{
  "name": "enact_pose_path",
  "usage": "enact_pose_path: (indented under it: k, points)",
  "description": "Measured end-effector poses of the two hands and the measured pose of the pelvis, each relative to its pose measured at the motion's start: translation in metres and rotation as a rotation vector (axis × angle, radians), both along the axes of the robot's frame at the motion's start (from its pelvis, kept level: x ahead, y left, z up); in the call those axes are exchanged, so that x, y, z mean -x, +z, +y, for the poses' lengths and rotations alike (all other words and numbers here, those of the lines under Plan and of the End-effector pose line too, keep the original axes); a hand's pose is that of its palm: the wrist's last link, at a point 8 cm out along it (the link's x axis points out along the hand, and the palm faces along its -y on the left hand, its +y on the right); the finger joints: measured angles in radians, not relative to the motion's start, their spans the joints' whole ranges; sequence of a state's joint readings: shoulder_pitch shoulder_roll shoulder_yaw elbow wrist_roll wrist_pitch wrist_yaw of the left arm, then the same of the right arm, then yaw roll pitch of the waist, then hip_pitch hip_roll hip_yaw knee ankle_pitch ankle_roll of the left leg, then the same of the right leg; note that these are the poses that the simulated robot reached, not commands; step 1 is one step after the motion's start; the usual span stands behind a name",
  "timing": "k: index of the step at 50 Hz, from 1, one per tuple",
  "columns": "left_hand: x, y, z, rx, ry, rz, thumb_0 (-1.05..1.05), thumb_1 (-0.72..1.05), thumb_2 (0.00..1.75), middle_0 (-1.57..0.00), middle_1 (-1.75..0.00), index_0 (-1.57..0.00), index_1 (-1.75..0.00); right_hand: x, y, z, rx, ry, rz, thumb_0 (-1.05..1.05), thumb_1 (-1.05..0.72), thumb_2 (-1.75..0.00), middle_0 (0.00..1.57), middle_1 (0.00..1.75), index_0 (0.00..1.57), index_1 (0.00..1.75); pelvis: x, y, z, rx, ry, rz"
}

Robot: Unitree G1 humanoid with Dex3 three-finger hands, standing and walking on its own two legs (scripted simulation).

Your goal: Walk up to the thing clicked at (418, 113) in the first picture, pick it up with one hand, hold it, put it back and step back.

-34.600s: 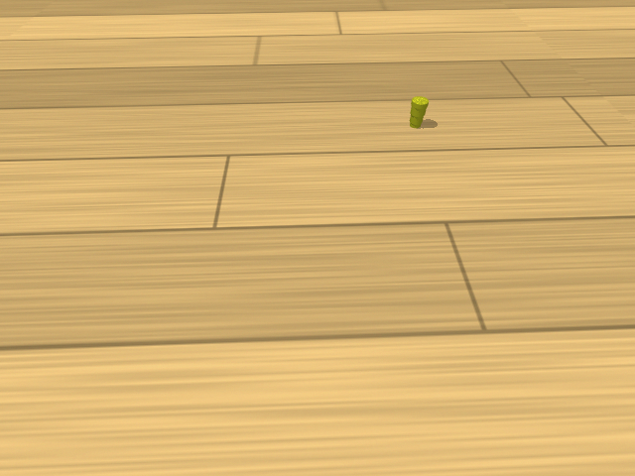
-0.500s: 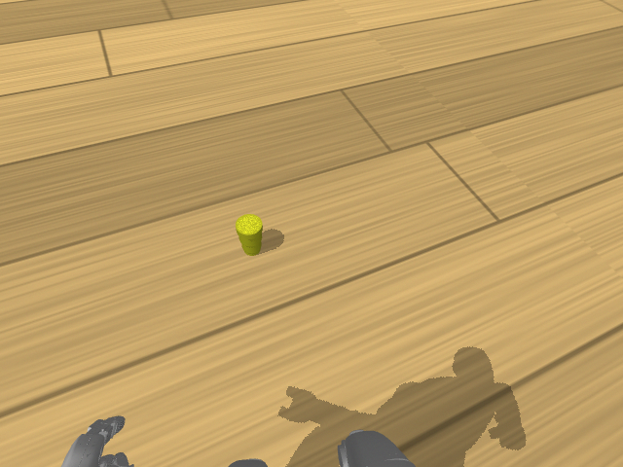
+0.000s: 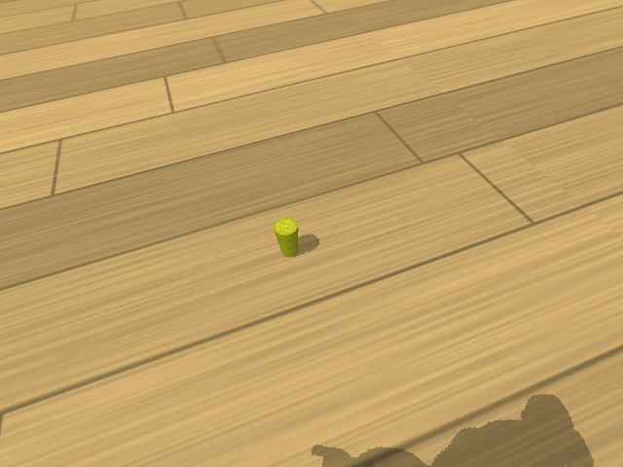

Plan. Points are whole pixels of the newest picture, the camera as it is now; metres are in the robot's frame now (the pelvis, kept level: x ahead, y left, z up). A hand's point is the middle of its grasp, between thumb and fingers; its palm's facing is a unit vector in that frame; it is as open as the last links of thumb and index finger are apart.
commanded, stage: step back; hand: left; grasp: from the side
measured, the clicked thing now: (287, 239) +1.05 +0.21 -0.69
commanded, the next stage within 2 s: stand in 0.84 s
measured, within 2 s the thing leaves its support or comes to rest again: neither
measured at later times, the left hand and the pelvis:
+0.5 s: hand out of the picture +0.11 +0.25 -0.14, palm faces +0.02 -0.92 -0.38, open 7.4 cm; pelvis +0.04 -0.01 +0.00, yaw +0 degrees
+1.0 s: hand (154, 445) +0.18 +0.27 -0.14, palm faces +0.00 -0.94 -0.35, open 7.4 cm; pelvis +0.08 +0.02 +0.01, yaw +0 degrees
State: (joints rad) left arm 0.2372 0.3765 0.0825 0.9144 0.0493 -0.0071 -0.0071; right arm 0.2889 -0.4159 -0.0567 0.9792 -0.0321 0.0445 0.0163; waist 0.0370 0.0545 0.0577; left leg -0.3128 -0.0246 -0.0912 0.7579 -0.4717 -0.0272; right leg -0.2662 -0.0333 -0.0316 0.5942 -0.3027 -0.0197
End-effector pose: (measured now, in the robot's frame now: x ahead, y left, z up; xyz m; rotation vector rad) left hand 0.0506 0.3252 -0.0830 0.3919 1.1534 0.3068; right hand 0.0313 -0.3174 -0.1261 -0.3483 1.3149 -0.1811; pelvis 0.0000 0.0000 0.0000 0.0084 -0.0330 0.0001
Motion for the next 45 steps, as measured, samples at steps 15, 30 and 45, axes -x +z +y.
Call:
enact_pose_path:
  k: [15,30,45]
  points:
    - [-0.017,-0.02,-0.003,0.088,-0.04,0.03,0.01,0.9,0.9,-0.21,-0.3,-0.2,-0.3,-0.017,0.024,0.01,0.02,-0.021,-0.121,0.0,-0.9,-0.9,0.21,0.3,0.2,0.3,-0.008,0.004,0.002,-0.008,-0.008,-0.013]
    - [-0.061,-0.022,-0.027,0.081,-0.004,0.001,0.01,0.9,0.9,-0.21,-0.3,-0.21,-0.3,-0.094,0.004,0.004,0.003,0.027,-0.092,0.0,-0.91,-0.9,0.2,0.3,0.2,0.3,-0.055,-0.002,-0.006,0.005,0.017,0.004]
    - [-0.12,-0.026,-0.004,0.093,-0.031,-0.015,0.01,0.9,0.9,-0.21,-0.3,-0.2,-0.3,-0.15,0.016,0.042,-0.018,0.02,-0.161,0.0,-0.9,-0.9,0.21,0.3,0.2,0.3,-0.077,0.003,0.015,0.014,-0.002,0.004]
